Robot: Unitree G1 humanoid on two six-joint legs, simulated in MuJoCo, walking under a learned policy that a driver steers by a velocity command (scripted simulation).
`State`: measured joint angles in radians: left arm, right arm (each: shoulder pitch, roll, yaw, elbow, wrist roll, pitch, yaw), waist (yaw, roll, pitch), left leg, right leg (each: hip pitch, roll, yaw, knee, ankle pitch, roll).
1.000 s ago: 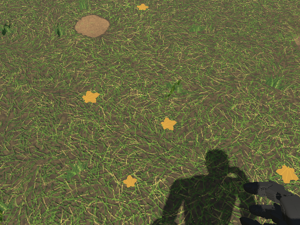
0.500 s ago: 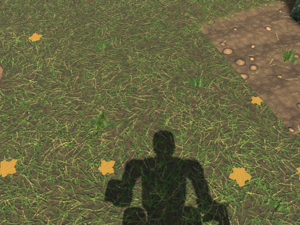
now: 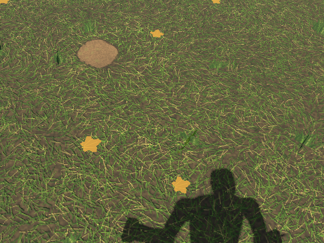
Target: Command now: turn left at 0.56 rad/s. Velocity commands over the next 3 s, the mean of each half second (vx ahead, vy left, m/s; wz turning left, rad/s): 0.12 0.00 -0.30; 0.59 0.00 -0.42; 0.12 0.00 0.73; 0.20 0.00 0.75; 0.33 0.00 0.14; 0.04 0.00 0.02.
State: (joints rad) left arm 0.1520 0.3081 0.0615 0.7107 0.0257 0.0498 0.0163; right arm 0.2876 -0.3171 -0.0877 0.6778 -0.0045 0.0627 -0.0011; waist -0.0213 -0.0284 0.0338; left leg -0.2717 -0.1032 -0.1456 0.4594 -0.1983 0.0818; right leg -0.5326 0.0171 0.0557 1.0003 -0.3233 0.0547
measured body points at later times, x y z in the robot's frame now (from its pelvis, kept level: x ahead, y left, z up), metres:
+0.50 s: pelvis +0.02 -0.02 +0.00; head +0.04 -0.03 +0.45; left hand +0.16 +0.26 -0.11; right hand +0.12 -0.32 -0.10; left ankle +0.04 +0.11 -0.72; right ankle +0.00 -0.12 -0.74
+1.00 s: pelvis +0.20 -0.15 -0.03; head +0.25 -0.17 +0.42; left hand +0.51 -0.08 -0.11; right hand +0.00 -0.34 -0.15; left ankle +0.08 +0.08 -0.68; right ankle +0.24 -0.28 -0.74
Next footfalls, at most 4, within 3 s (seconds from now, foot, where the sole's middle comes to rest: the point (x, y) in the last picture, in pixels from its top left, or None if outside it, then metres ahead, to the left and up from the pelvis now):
0.24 right None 0.04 -0.12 -0.78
0.54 left None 0.09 0.08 -0.78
0.94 right None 0.27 -0.30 -0.78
1.42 left None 0.41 -0.11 -0.78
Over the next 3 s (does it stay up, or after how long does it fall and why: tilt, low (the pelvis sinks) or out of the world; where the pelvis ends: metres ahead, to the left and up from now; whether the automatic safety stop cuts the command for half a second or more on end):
stays up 0.57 -0.10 0.00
